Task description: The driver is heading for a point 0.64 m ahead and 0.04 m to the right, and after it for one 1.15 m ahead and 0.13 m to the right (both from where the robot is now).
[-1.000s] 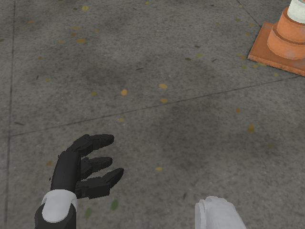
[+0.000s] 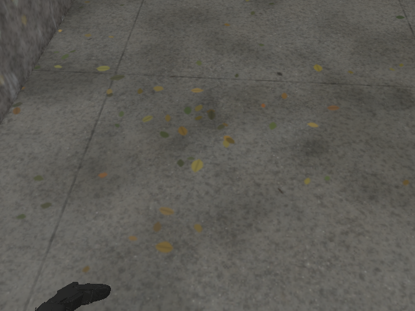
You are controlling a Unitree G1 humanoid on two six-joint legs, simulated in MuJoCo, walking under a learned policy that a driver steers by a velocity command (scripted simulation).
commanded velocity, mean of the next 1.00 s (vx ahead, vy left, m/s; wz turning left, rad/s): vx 1.00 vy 0.00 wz -0.30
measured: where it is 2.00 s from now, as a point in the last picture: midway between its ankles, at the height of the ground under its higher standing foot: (223, 118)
